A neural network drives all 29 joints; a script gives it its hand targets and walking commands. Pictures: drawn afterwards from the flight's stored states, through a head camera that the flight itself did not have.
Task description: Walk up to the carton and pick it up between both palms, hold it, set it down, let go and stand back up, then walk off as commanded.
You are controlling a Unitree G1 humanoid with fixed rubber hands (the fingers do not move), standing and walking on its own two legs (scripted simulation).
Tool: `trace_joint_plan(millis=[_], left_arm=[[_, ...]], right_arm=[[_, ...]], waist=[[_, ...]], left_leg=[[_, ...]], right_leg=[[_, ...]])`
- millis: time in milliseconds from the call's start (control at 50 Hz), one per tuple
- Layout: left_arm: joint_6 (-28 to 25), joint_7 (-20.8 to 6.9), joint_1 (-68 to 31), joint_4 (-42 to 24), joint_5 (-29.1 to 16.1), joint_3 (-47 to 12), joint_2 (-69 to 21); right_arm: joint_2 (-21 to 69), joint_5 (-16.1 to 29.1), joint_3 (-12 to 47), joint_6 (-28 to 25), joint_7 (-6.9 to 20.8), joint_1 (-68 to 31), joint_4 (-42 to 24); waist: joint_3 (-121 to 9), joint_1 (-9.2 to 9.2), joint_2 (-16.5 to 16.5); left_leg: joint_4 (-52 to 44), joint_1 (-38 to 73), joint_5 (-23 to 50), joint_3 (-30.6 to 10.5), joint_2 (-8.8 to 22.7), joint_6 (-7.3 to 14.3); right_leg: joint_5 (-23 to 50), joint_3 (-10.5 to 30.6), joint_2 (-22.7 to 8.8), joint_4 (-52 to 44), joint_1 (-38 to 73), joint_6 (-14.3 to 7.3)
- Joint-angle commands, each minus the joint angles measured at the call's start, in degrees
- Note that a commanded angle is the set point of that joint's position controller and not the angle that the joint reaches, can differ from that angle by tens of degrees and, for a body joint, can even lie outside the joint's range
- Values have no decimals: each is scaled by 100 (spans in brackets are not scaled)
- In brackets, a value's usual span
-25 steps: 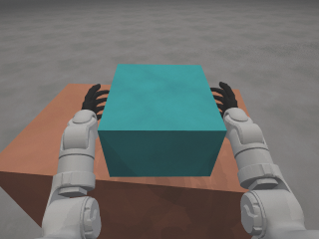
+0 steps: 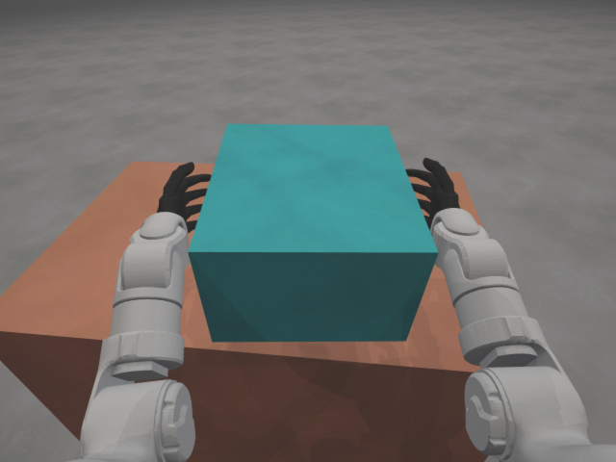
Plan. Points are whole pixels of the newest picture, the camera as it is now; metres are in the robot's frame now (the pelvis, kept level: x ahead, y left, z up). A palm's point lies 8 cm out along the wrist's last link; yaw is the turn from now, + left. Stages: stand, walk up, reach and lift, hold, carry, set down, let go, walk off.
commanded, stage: hold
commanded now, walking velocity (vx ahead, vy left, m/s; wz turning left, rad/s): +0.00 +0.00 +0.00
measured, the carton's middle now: (308, 222) +0.42 +0.00 +0.14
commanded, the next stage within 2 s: set down in 0.66 s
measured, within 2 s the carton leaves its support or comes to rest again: neither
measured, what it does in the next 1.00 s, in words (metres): stands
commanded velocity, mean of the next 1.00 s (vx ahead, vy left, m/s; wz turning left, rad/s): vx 0.00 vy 0.00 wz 0.00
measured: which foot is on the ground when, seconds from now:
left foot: down 0.00-1.00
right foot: down 0.00-1.00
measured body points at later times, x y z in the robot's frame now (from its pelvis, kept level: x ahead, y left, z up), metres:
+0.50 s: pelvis +0.00 +0.00 +0.00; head -0.06 +0.00 +0.45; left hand +0.39 +0.17 +0.19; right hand +0.38 -0.18 +0.18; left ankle +0.02 +0.11 -0.74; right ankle +0.05 -0.09 -0.74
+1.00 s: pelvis +0.00 +0.00 +0.00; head -0.06 +0.00 +0.45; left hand +0.40 +0.18 +0.19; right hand +0.39 -0.18 +0.18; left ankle +0.02 +0.11 -0.74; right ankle +0.05 -0.09 -0.74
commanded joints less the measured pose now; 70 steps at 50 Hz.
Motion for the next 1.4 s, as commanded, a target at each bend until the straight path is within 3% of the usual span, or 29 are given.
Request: trace_joint_plan(millis=[0,640,660,720,800,920,1000,1080,1260,1380], left_arm=[[-330,-842,-4120,-1145,-375,-1891,-3726],[-320,-846,-4091,-1123,-373,-1882,-3719],[-509,-806,-4455,-1755,-653,-2294,-3907],[-631,-797,-4739,-1284,-578,-2121,-3787],[-881,-947,-4756,-427,-273,-1560,-3460],[-1356,-1158,-4380,447,97,-1041,-3132],[-1687,-1090,-4502,366,-91,-1361,-3351],[-1956,-958,-4463,162,-334,-1813,-3608],[-2038,-1007,-3414,-29,-152,-1771,-3447],[-1942,-1035,-3168,-253,-35,-1737,-3432]], right_arm=[[3540,1099,2440,-505,841,-4537,-1660],[3524,1101,2444,-510,842,-4547,-1687],[3772,1366,2650,-645,829,-4867,-2366],[3695,1126,2483,-747,811,-5053,-2138],[3634,449,1836,-1014,920,-4767,-1172],[3357,-276,988,-1576,986,-4510,-573],[3469,-233,1194,-1895,964,-4618,-692],[3667,18,1703,-2108,860,-4661,-996],[3552,225,2246,-2033,601,-3424,-1012],[3393,296,2314,-2021,581,-3199,-1188]], waist=[[-1507,-60,-197],[-1509,-48,-218],[-2372,168,-8],[-2168,128,-45],[-1511,90,-100],[-1057,19,-174],[-1258,38,-142],[-1830,2,-129],[-2060,-141,-274],[-2033,-159,-119]], left_leg=[[-765,-150,259,-79,-116,105],[-760,-130,301,-79,-117,100],[-655,112,724,-24,-31,76],[-736,-6,395,-15,-48,97],[-968,-268,-566,54,-20,184],[-1131,-358,-1015,174,41,195],[-1100,-283,-718,192,57,106],[-863,90,174,142,13,-6],[-486,557,1667,73,-50,-150],[-318,877,2490,14,-10,-284]], right_leg=[[493,53,34,-662,1870,165],[515,43,35,-671,1884,167],[1166,28,82,-408,2365,283],[869,-2,51,-492,2219,292],[-237,-83,-47,-620,1823,252],[-941,-117,-78,-690,1816,247],[-483,-173,-42,-653,1986,249],[564,-162,-25,-598,2264,284],[2829,-38,-65,-406,2887,447],[3329,-52,-39,-357,2760,455]])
